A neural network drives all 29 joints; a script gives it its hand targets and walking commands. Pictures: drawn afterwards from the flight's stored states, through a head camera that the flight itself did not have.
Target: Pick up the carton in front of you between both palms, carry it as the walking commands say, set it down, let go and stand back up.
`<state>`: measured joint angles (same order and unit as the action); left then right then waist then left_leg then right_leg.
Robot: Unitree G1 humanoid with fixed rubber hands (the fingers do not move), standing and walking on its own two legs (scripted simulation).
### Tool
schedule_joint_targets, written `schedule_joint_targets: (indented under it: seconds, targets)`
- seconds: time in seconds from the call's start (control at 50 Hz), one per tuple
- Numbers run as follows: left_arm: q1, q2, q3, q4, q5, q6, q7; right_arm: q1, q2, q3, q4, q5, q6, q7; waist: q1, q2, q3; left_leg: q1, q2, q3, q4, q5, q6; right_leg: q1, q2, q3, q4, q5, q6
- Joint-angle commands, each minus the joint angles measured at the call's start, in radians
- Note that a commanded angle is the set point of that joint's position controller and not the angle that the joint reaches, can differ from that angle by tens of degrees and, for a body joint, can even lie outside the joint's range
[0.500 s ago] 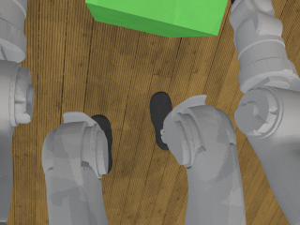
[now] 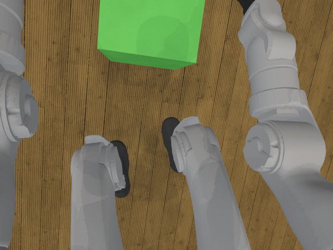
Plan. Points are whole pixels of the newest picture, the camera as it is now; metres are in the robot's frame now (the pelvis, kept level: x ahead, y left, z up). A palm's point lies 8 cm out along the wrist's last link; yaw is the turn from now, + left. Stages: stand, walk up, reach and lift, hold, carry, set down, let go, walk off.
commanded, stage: set down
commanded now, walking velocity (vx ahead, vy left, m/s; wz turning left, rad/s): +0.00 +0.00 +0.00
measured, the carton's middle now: (149, 22) +0.56 -0.07 -0.33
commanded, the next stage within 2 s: let go in 0.58 s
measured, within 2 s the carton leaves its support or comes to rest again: neither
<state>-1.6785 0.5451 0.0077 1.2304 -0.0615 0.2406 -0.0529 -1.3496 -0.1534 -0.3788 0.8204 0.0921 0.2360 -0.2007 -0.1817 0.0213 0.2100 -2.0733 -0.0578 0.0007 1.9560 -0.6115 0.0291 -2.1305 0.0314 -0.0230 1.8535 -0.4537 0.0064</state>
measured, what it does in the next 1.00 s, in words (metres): rises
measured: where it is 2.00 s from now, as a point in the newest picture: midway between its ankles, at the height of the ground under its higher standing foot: (148, 166)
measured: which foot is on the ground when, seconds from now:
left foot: down 0.00-1.00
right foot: down 0.00-1.00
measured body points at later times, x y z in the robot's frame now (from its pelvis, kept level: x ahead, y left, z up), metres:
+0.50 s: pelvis +0.03 +0.00 +0.14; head +0.37 +0.01 +0.43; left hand +0.65 +0.14 +0.04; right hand +0.53 -0.25 +0.03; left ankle +0.08 +0.10 -0.42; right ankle +0.13 -0.11 -0.42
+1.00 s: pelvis +0.07 -0.01 +0.26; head +0.32 +0.00 +0.62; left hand +0.51 +0.17 +0.13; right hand +0.44 -0.25 +0.14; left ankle +0.08 +0.10 -0.42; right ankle +0.13 -0.11 -0.42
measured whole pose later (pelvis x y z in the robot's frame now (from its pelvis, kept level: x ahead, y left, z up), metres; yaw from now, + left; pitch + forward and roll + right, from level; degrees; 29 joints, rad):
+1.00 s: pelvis +0.07 -0.01 +0.26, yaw +3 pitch +36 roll +1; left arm -0.72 0.18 0.24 0.69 0.12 0.17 0.09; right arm -0.54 -0.16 -0.24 0.57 -0.07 0.14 0.10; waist -0.12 0.00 -0.03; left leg -1.16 -0.08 -0.07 0.85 -0.31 0.00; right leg -1.22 0.02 0.01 0.83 -0.23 -0.02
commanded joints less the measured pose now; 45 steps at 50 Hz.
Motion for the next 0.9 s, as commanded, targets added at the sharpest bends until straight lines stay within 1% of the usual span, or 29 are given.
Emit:
schedule_joint_targets:
  seconds: [0.0, 0.06, 0.1, 0.16, 0.2, 0.26, 0.34, 0.5, 0.54, 0.62, 0.66, 0.7, 0.78, 0.82, 0.88]
  targets:
    - [-0.3, 0.102, 0.021, -0.111, 0.019, -0.011, -0.012, -0.214, -0.115, -0.027, -0.136, -0.021, -0.01, 0.006, -0.059, 0.129, -1.159, 0.395, -0.016, -0.013, -0.263, 0.187, -0.004, 0.793, 0.019, -0.032, -0.157, 0.335, 0.045]
    - [-0.311, 0.096, 0.018, -0.156, 0.027, 0.002, -0.016, -0.194, -0.12, -0.039, -0.172, -0.021, 0.003, 0.013, -0.075, 0.173, -1.231, 0.507, -0.021, -0.015, -0.314, 0.23, -0.014, 0.793, 0.022, -0.046, -0.21, 0.356, 0.043]
    - [-0.311, 0.092, 0.018, -0.187, 0.032, 0.012, -0.017, -0.176, -0.122, -0.042, -0.198, -0.017, 0.013, 0.018, -0.079, 0.199, -1.277, 0.585, -0.024, -0.016, -0.347, 0.269, -0.022, 0.795, 0.025, -0.054, -0.246, 0.378, 0.041]
    - [-0.297, 0.089, 0.024, -0.227, 0.044, 0.026, -0.017, -0.143, -0.124, -0.045, -0.236, -0.012, 0.027, 0.028, -0.078, 0.226, -1.334, 0.689, -0.028, -0.02, -0.396, 0.337, -0.031, 0.805, 0.029, -0.061, -0.301, 0.418, 0.039]
    - [-0.279, 0.086, 0.033, -0.247, 0.052, 0.034, -0.016, -0.118, -0.124, -0.046, -0.256, -0.011, 0.034, 0.035, -0.074, 0.234, -1.357, 0.744, -0.03, -0.023, -0.431, 0.38, -0.035, 0.816, 0.031, -0.063, -0.339, 0.446, 0.038]
    - [-0.244, 0.079, 0.049, -0.263, 0.066, 0.041, -0.018, -0.081, -0.118, -0.05, -0.276, -0.013, 0.041, 0.044, -0.068, 0.233, -1.366, 0.802, -0.033, -0.028, -0.486, 0.432, -0.038, 0.838, 0.033, -0.062, -0.398, 0.482, 0.039]
    - [-0.194, 0.063, 0.073, -0.265, 0.081, 0.04, -0.024, -0.038, -0.104, -0.057, -0.286, -0.024, 0.04, 0.056, -0.061, 0.218, -1.344, 0.847, -0.033, -0.035, -0.566, 0.474, -0.039, 0.878, 0.033, -0.058, -0.477, 0.519, 0.041]
    - [-0.116, 0.031, 0.121, -0.263, 0.114, 0.026, -0.043, 0.021, -0.073, -0.082, -0.294, -0.066, 0.03, 0.077, -0.06, 0.194, -1.296, 0.943, -0.029, -0.042, -0.739, 0.521, -0.042, 0.991, 0.027, -0.05, -0.647, 0.565, 0.046]
    - [-0.094, 0.018, 0.137, -0.249, 0.127, 0.022, -0.049, 0.037, -0.058, -0.091, -0.277, -0.08, 0.026, 0.082, -0.058, 0.189, -1.254, 0.95, -0.028, -0.044, -0.78, 0.516, -0.042, 1.005, 0.024, -0.048, -0.688, 0.558, 0.047]
    - [-0.01, -0.019, 0.187, -0.246, 0.172, 0.007, -0.048, 0.092, -0.027, -0.094, -0.273, -0.12, 0.008, 0.103, -0.041, 0.165, -1.236, 0.991, -0.026, -0.047, -0.862, 0.544, -0.043, 1.078, 0.021, -0.041, -0.76, 0.572, 0.05]
    - [0.064, -0.047, 0.213, -0.271, 0.196, -0.004, -0.035, 0.154, -0.024, -0.087, -0.283, -0.142, -0.006, 0.12, -0.035, 0.154, -1.273, 1.045, -0.027, -0.049, -0.898, 0.602, -0.046, 1.134, 0.022, -0.038, -0.791, 0.614, 0.048]
    - [0.16, -0.084, 0.236, -0.316, 0.217, -0.017, -0.011, 0.24, -0.031, -0.075, -0.298, -0.163, -0.025, 0.144, -0.028, 0.147, -1.317, 1.116, -0.027, -0.054, -0.932, 0.676, -0.051, 1.184, 0.022, -0.034, -0.82, 0.658, 0.041]
    - [0.38, -0.186, 0.262, -0.457, 0.236, -0.042, 0.07, 0.424, -0.075, -0.022, -0.338, -0.19, -0.064, 0.208, 0.002, 0.141, -1.351, 1.283, -0.024, -0.067, -1.0, 0.807, -0.061, 1.255, 0.024, -0.024, -0.884, 0.685, 0.02]
    - [0.474, -0.23, 0.261, -0.543, 0.228, -0.054, 0.11, 0.497, -0.103, 0.013, -0.36, -0.191, -0.08, 0.242, 0.01, 0.129, -1.318, 1.33, -0.025, -0.07, -1.04, 0.805, -0.067, 1.3, 0.026, -0.019, -0.921, 0.667, 0.009]
    - [0.601, -0.271, 0.246, -0.642, 0.2, -0.072, 0.146, 0.603, -0.125, 0.072, -0.373, -0.177, -0.101, 0.281, 0.017, 0.092, -1.215, 1.301, -0.03, -0.055, -1.114, 0.686, -0.071, 1.424, 0.02, -0.005, -0.972, 0.634, -0.003]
